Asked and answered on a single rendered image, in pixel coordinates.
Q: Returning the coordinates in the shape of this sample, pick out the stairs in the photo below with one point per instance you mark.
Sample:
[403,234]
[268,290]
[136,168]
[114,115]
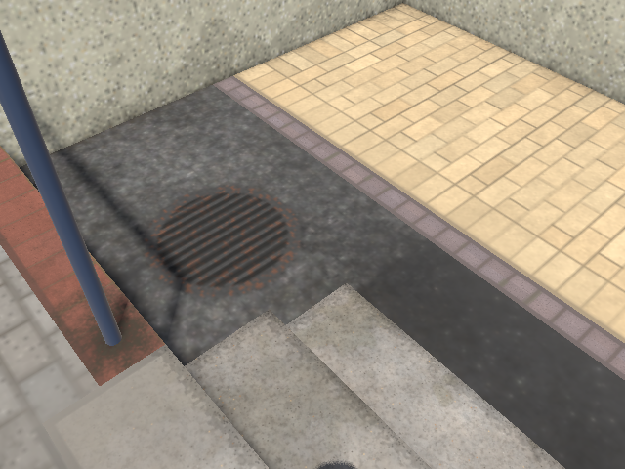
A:
[343,387]

